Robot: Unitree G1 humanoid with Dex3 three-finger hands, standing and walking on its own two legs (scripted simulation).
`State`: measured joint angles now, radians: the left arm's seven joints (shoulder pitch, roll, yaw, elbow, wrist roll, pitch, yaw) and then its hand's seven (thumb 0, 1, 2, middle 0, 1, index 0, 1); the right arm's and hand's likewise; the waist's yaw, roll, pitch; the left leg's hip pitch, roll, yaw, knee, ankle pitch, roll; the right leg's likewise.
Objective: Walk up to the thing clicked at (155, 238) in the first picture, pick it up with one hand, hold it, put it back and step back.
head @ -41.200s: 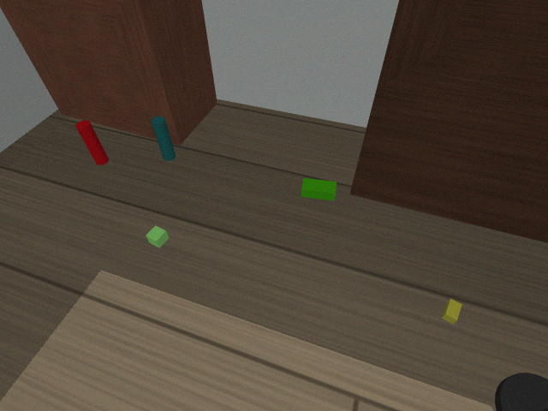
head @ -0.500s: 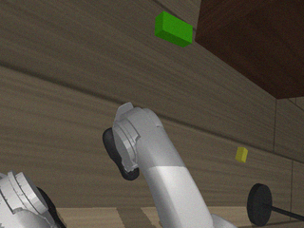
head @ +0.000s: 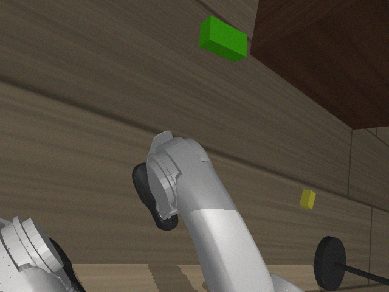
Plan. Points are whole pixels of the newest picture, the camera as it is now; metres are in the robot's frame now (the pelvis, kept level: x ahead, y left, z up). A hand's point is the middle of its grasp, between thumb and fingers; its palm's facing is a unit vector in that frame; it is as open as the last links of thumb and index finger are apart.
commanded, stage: close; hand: left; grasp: from above
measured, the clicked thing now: out of the picture +0.49 +0.31 -0.31
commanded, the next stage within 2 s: settle in 0.20 s
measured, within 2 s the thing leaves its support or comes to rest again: leaves its support in 0.64 s
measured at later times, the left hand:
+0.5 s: hand out of the picture +0.48 +0.30 -0.27, palm faces -0.26 -0.33 -0.91, open 9.0 cm
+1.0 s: hand out of the picture +0.47 +0.33 -0.19, palm faces -0.26 -0.32 -0.91, open 8.9 cm
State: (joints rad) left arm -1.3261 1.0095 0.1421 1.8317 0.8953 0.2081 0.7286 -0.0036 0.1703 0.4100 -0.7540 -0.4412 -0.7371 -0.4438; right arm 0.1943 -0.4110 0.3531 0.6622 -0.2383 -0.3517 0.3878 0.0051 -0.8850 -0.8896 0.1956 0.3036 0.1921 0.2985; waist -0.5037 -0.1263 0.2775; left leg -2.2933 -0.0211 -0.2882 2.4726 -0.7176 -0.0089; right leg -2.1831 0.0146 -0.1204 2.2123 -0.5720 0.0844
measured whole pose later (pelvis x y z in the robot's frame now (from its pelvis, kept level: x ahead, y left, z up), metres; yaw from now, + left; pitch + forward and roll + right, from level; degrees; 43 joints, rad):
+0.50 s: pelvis +0.00 +0.00 +0.00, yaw +0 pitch +29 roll -17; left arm -1.32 1.01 0.15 1.81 0.87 0.22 0.72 -0.01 0.16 0.34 -0.83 -0.37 -0.81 -0.38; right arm 0.20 -0.41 0.36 0.65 -0.24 -0.35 0.39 0.01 -0.89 -0.89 0.20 0.30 0.19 0.30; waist -0.50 -0.13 0.29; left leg -2.29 -0.02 -0.29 2.46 -0.71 -0.01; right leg -2.18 0.01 -0.12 2.20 -0.57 0.09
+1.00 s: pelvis +0.01 -0.01 +0.01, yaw +3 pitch +33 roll -14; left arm -1.20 0.81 0.14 1.65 0.87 0.31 0.57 -0.01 0.15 0.30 -0.88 -0.32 -0.86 -0.33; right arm 0.24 -0.36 0.21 0.77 -0.17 -0.30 0.36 0.00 -0.89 -0.89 0.20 0.30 0.19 0.30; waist -0.40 0.00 0.08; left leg -2.29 -0.01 -0.22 2.41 -0.72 -0.02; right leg -2.22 0.00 -0.07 2.21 -0.58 0.07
